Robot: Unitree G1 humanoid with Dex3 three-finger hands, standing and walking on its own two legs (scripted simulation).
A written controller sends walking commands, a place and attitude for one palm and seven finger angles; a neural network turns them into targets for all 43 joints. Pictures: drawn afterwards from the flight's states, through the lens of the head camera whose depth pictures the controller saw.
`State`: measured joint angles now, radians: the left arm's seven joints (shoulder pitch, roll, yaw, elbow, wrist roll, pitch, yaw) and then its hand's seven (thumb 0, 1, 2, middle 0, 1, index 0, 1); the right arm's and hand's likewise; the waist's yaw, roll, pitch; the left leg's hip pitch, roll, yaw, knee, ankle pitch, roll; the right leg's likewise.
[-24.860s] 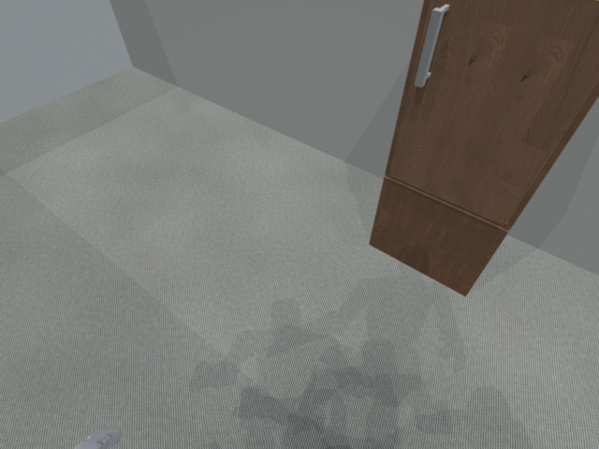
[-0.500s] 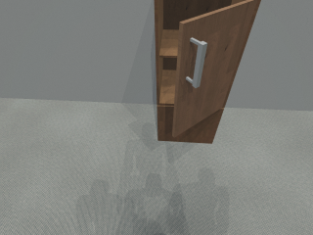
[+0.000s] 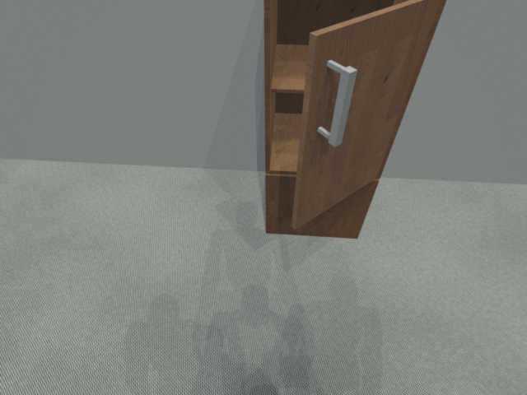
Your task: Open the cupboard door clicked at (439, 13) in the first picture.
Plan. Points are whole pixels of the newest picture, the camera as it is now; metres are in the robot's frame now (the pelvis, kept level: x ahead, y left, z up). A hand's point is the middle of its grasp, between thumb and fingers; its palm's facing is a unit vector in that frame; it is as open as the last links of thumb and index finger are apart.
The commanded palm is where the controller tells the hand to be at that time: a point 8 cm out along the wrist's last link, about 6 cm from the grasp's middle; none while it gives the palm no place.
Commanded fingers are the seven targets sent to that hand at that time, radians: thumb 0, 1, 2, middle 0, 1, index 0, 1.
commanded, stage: look to check the result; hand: left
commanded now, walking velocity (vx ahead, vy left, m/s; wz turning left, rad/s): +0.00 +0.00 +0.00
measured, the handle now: (334, 105) +0.65 -0.12 +0.10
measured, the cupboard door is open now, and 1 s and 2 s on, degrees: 41 41 41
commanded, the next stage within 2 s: walk to a spot facing it in 0.26 s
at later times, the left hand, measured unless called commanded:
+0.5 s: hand out of the picture -0.01 +0.16 -0.18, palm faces +0.04 -0.98 -0.17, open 7.4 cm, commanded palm none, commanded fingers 0.00 0.90 0.90 -0.20 -0.30 -0.20 -0.30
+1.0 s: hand out of the picture +0.11 +0.15 -0.17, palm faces -0.20 -0.94 -0.29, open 7.4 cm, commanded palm none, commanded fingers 0.00 0.90 0.90 -0.20 -0.30 -0.20 -0.30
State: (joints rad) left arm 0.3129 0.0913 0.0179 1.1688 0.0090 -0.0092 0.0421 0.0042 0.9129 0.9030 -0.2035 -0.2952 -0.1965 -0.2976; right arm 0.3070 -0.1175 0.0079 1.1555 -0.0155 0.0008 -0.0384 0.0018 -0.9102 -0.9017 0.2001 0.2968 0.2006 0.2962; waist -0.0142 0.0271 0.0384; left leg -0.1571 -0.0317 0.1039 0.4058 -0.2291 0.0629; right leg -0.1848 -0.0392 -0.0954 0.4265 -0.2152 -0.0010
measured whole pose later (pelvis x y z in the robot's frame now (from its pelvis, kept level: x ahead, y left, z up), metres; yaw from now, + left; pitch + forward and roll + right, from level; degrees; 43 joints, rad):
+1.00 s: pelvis +0.00 -0.03 -0.01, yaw -16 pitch +0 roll +1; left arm 0.19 0.18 0.09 0.96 0.02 0.02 0.03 0.00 0.91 0.90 -0.20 -0.30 -0.20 -0.30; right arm 0.09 -0.22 -0.07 0.95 -0.01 0.07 -0.03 0.01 -0.91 -0.90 0.20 0.30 0.20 0.30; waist 0.02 0.03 0.14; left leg -0.46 0.03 0.02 1.08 -0.44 -0.05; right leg -0.29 0.05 0.03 0.54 -0.26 -0.07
